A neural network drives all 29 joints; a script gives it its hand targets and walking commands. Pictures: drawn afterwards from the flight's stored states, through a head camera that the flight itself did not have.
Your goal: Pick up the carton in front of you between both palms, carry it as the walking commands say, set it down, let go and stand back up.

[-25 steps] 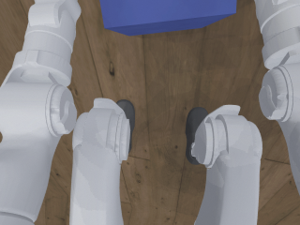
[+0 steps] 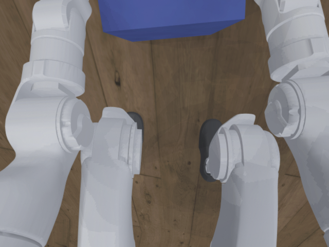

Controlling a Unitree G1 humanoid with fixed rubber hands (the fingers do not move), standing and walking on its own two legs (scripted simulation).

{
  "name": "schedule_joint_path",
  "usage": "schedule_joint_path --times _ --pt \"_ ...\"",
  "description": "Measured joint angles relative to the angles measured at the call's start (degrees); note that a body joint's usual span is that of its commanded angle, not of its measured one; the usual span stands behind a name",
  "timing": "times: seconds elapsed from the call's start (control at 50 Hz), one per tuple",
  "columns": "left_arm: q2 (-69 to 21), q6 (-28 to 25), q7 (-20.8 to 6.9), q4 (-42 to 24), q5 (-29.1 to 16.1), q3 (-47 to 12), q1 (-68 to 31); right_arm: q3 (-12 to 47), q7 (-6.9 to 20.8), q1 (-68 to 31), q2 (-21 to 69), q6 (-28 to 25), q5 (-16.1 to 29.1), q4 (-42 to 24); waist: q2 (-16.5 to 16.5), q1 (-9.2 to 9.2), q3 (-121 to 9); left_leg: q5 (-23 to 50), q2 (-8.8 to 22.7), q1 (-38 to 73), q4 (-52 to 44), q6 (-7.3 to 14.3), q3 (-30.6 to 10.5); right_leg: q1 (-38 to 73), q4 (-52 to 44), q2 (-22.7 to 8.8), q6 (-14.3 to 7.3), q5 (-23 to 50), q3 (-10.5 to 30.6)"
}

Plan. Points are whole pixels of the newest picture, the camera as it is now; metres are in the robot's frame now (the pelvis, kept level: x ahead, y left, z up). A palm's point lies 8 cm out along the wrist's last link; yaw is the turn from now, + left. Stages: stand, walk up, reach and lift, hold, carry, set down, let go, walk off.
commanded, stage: reach and lift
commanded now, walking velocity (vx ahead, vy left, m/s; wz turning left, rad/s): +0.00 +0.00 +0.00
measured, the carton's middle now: out of the picture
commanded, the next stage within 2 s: none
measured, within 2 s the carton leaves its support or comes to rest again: leaves its support in 0.06 s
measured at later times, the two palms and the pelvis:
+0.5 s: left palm out of the picture +0.49 +0.16 +0.03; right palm out of the picture +0.52 -0.13 +0.03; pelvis -0.02 +0.01 +0.10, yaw -2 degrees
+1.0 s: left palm out of the picture +0.46 +0.16 +0.18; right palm out of the picture +0.47 -0.14 +0.17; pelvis +0.02 +0.01 +0.21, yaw -2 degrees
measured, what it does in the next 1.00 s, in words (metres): rises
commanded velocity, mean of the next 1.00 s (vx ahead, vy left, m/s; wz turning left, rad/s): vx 0.00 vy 0.00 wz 0.00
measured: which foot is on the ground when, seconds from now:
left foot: down 0.00-1.00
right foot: down 0.00-1.00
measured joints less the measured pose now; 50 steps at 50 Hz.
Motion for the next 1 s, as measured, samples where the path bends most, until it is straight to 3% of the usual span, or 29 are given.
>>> schedule_joint_path --times 0.06,0.1,0.14,0.22,0.38,0.48,0.76,1.0 --pt "-0.94 1.51 2.1 -3.83 -1.89 -1.26 3.02 1.07 -2.5 3.53 1.11 1.25 1.15 -3.89 0.06 0.19 -2.49 -0.28 -0.6 -0.5 -0.31 -0.38 -0.42 -0.55 -0.37 0.45 0.24 -0.19 0.15" --pt "-2.47 2.59 5.29 -7.24 -2.49 -1.44 5.7 1.16 -4.6 6.05 2.45 2.46 1.39 -6.88 0.09 0.27 -4.96 -0.03 -1.31 -0.92 -0.88 -0.69 -0.91 -0.86 -1.11 1.11 0.66 -0.07 0.45" --pt "-3.47 3.76 5.28 -10.62 -2.4 -0.74 8.65 0.48 -4.57 8.48 3.46 3.76 0.8 -9.83 0.17 0.18 -7.7 0.38 -2.21 -0.94 -1.88 -1.05 -1.54 -0.76 -2.27 1.88 1.26 0.22 0.86" --pt "-5.95 5.64 4.05 -14.68 0.36 1.9 13.92 -3.31 -3.95 12.82 6.7 5.98 -2.47 -13.27 0.35 -0.36 -15.52 0.76 -3.3 -0.43 -5.36 -2.08 -2.49 -0.29 -5.93 2.78 2.27 1.34 1.47" --pt "-11.55 8.28 -0.1 -11.88 13.65 11.82 16.33 -16.38 0.05 16.29 12.16 8.35 -15.04 -10.4 -0.68 -0.63 -26.55 4.44 -2.85 4.02 -15.63 -1.07 -2.46 4.14 -16.63 3.46 2.45 5.41 2.35" --pt "-12.89 9.34 -1.31 -13.04 17.41 13.74 17.19 -19.77 1.15 17.52 13.94 8.95 -18.58 -11.5 -1.19 -0.73 -28.41 6.76 -3.07 6.86 -21.26 -0.91 -2.77 6.99 -22.31 3.56 2.24 7.78 2.65" --pt "-15.06 12.36 -1.32 -21.17 15.46 9.82 25.19 -17.9 1.49 27.3 17.41 11.81 -16.78 -21.92 -0.77 -1.38 -32.21 7.75 -3.32 15.92 -30.81 -0.62 -3.73 16.49 -32.29 3.29 2.27 8.65 2.9" --pt "-17.55 10.79 -1.46 -20.96 15.16 7.48 36.86 -16.86 1.25 39.86 20.92 10.5 -16.47 -23.37 -0.72 -1.42 -36.24 7.28 -2.83 33.13 -42.24 0.22 -4.07 33.66 -43.7 2.76 1.42 8.25 3.6"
